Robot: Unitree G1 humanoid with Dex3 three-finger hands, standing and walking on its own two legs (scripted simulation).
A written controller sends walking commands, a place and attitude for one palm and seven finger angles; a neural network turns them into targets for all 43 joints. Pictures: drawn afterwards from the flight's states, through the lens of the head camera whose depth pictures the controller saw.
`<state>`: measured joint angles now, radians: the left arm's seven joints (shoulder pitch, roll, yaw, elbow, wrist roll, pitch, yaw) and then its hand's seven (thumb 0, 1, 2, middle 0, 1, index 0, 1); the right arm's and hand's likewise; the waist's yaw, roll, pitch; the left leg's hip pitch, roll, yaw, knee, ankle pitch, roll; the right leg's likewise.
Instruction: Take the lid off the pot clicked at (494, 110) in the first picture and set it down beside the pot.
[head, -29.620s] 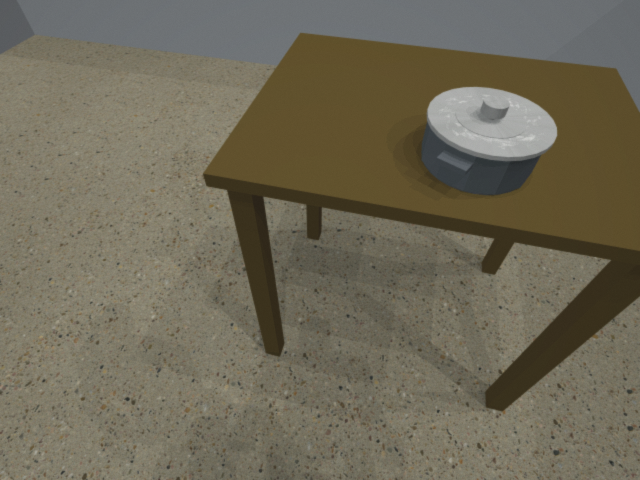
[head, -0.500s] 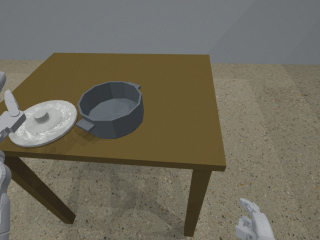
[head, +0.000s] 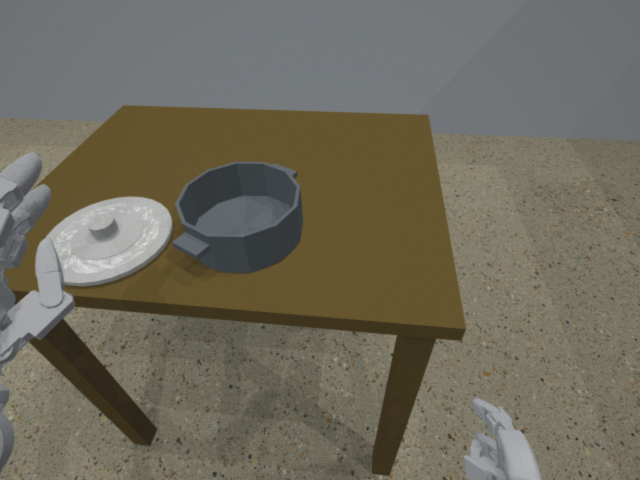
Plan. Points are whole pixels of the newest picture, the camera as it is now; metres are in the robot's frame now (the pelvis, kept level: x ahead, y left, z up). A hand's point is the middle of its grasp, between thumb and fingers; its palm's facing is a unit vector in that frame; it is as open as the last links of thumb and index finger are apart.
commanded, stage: draw the hand back to the body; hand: left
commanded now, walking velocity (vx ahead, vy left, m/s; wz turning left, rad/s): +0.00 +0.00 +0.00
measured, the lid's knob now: (102, 225) +0.45 +0.43 +0.06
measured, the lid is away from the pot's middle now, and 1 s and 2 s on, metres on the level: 0.23 0.23 0.23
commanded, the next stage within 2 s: step back with the hand held close in 0.10 s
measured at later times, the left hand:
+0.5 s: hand (58, 299) +0.19 +0.25 +0.22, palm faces +0.37 -0.82 -0.45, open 7.4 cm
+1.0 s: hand out of the picture +0.14 +0.32 +0.22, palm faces +0.46 -0.79 -0.40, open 7.4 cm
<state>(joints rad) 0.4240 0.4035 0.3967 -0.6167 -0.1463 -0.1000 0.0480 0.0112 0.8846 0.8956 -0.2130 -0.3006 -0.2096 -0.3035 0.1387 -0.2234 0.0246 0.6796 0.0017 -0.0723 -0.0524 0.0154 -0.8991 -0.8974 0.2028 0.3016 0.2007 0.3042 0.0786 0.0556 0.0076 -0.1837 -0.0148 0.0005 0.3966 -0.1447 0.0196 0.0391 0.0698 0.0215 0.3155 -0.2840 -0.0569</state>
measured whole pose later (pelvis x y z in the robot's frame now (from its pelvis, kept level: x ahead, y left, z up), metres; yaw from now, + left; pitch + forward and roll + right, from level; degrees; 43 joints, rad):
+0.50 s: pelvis -0.01 +0.03 -0.01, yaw +0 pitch +1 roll -1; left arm 0.48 0.44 0.44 -0.66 -0.11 -0.15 0.08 0.01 0.88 0.90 -0.21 -0.30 -0.21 -0.30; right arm 0.17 -0.24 -0.01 0.57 0.03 0.00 -0.07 0.01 -0.90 -0.90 0.20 0.30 0.20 0.30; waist 0.02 0.04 0.00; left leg -0.35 -0.03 0.02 0.50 -0.17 0.06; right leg -0.15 0.05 0.03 0.47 -0.33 -0.02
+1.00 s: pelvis -0.06 +0.07 -0.02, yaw +1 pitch +2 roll -3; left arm 0.49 0.44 0.50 -0.71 -0.11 -0.22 0.15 0.01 0.88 0.90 -0.22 -0.30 -0.21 -0.30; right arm 0.19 -0.22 -0.02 0.58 0.02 -0.04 -0.09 0.02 -0.90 -0.90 0.20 0.30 0.20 0.30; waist 0.02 0.02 0.01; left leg -0.45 -0.05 0.07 0.53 -0.12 0.11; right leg -0.28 0.02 0.02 0.62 -0.40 0.01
